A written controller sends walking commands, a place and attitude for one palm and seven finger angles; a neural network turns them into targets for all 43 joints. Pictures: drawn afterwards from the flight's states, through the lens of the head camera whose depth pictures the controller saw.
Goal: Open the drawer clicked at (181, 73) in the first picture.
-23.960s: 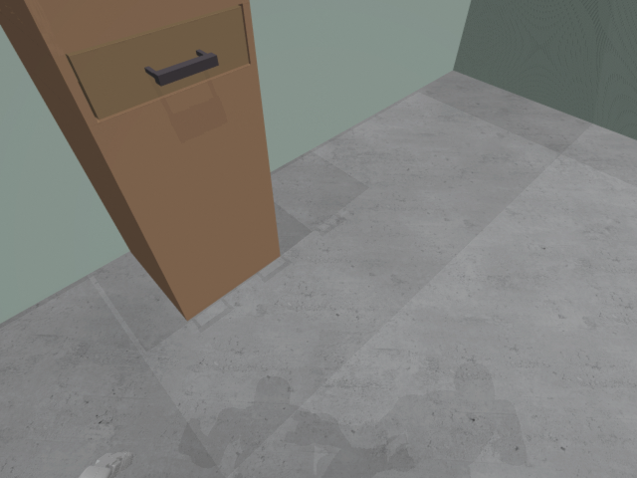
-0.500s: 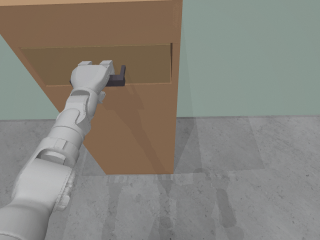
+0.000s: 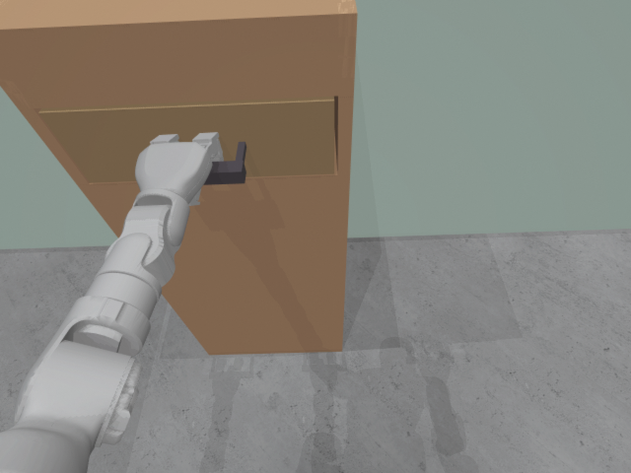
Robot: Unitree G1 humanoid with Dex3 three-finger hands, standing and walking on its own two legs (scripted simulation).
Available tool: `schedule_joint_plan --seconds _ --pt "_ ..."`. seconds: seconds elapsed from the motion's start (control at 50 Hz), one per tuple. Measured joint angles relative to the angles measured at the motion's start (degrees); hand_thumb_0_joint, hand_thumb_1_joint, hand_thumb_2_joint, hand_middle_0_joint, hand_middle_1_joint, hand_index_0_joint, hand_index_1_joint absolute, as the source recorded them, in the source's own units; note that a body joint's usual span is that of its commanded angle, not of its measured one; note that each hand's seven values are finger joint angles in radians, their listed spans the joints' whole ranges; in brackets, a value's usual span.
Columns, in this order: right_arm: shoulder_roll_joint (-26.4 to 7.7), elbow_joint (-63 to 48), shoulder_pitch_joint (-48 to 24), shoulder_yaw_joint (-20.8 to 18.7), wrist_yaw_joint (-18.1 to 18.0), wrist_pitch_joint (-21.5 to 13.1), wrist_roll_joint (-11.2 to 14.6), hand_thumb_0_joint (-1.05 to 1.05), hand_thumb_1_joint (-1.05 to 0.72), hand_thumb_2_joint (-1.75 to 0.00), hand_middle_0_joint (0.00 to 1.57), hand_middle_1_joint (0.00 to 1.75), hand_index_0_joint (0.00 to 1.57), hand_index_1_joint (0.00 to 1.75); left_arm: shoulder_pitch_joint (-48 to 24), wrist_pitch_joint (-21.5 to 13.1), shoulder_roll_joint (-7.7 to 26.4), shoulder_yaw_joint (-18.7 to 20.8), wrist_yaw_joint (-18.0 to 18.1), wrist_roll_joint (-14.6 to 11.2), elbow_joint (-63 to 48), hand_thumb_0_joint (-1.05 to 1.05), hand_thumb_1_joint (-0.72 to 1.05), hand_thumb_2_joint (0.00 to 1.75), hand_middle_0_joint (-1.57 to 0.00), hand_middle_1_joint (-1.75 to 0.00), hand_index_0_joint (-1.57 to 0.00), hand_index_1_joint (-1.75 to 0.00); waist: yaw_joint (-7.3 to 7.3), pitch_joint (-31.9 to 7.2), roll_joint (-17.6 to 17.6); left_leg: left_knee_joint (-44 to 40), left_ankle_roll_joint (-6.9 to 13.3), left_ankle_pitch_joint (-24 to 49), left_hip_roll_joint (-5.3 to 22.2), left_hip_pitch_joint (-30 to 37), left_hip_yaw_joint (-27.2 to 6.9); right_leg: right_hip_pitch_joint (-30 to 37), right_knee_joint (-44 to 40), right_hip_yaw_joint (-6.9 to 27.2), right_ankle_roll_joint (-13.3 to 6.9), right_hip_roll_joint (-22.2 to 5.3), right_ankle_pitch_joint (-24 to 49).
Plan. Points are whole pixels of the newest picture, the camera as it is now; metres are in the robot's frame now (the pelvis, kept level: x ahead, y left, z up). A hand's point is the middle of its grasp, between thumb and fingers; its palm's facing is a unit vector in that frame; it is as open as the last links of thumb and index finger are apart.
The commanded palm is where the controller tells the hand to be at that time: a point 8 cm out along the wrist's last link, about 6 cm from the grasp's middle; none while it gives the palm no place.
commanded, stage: pull the drawer open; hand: left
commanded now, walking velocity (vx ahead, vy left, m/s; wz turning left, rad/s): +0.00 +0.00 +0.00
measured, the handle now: (195, 162) +0.51 +0.16 +0.11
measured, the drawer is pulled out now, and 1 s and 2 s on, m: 0.00 0.02 0.08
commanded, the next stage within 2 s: none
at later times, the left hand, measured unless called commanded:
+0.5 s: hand (186, 202) +0.45 +0.17 +0.09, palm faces -0.04 -0.01 -1.00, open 5.3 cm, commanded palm +0.44 +0.17 +0.14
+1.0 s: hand (186, 202) +0.45 +0.17 +0.09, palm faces +0.00 -0.02 -1.00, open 5.3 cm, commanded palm +0.41 +0.18 +0.14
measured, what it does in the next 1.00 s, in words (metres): stands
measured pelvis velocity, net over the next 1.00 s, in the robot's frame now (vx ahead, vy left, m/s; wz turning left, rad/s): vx -0.02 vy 0.00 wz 0.00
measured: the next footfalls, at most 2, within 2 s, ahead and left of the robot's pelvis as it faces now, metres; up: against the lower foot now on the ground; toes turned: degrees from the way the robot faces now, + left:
none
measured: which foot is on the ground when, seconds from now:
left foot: down 0.00-1.00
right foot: down 0.00-1.00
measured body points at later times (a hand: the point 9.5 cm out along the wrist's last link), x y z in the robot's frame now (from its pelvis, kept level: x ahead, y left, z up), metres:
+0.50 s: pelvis +0.00 +0.00 +0.00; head +0.05 -0.03 +0.45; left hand +0.45 +0.17 +0.14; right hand +0.12 -0.25 -0.14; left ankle -0.05 +0.10 -0.73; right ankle -0.01 -0.10 -0.73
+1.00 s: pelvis -0.02 +0.00 +0.00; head +0.04 -0.03 +0.45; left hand +0.45 +0.17 +0.14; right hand +0.02 -0.28 -0.14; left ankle -0.05 +0.10 -0.73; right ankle -0.01 -0.10 -0.73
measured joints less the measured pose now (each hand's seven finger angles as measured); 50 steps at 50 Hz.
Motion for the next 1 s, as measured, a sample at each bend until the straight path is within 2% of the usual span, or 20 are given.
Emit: schedule_joint_plan --seconds 0.2,0.26,0.36,0.5,0.82,1.0 --pt "-0.18 -1.09 -2.49 0.39 0.53 1.14 0.63 0.00 -0.91 -0.90 0.20 0.30 0.20 0.30 7.82 2.89 -0.95 -1.65 -1.57 -0.95 -11.09 0.02 0.75 0.81 -0.41 -1.35 -0.42 -1.35 1.40 -0.19 0.17 -1.53 0.24 -0.19 -0.07 2.99 0.33 2.93 -1.50 0.42 0.23 -0.05 -0.38" --pt "-0.22 -0.50 -3.71 0.61 0.08 0.85 0.76 0.00 -0.91 -0.90 0.20 0.30 0.20 0.30 5.08 3.44 -1.67 -4.25 -1.56 -0.42 -8.72 0.01 0.75 0.82 -0.41 -1.35 -0.42 -1.35 1.87 0.30 0.01 -1.03 0.14 -0.51 -0.32 2.91 -0.81 3.30 -1.15 -0.73 0.19 -0.38 -0.80" --pt "0.15 0.11 -5.49 0.75 -0.56 0.53 0.35 0.00 -0.91 -0.90 0.20 0.30 0.20 0.30 0.06 3.26 -2.63 -5.78 -2.25 -0.18 -3.39 0.00 0.75 0.85 -0.41 -1.35 -0.42 -1.35 2.42 0.86 -0.36 -0.17 0.00 -0.20 -0.72 1.80 -1.87 2.58 -0.36 -1.82 0.03 -0.86 -0.90" --pt "0.85 -0.04 -4.91 1.14 -1.09 0.16 -0.10 0.00 -0.91 -0.90 0.20 0.30 0.20 0.30 -3.24 1.08 -2.04 -4.58 -2.53 -0.48 2.10 -0.01 0.76 0.86 -0.41 -1.35 -0.42 -1.35 1.65 0.91 -0.33 0.69 -0.18 0.19 -0.85 0.42 -2.09 1.14 0.80 -2.11 -0.14 -1.00 -0.74" --pt "-0.22 2.63 1.72 0.16 -1.13 -0.94 -0.05 0.00 -0.91 -0.90 0.20 0.30 0.20 0.30 -5.85 -1.34 0.35 -2.06 0.77 0.17 7.46 -0.01 0.75 0.87 -0.41 -1.35 -0.42 -1.35 -0.42 1.29 -0.31 1.96 -0.46 0.95 -0.35 -2.36 -1.71 -1.62 1.62 -1.86 -0.44 -0.51 0.49" --pt "-0.55 1.45 2.05 -0.21 -1.03 -1.30 0.17 0.01 -0.91 -0.90 0.20 0.30 0.20 0.30 -2.36 -1.53 1.31 0.25 0.67 0.00 4.87 0.00 0.75 0.84 -0.41 -1.35 -0.42 -1.35 -0.90 0.87 -0.22 0.72 -0.25 1.16 0.12 -1.04 -0.16 -0.89 0.47 -0.30 -0.25 0.06 1.26"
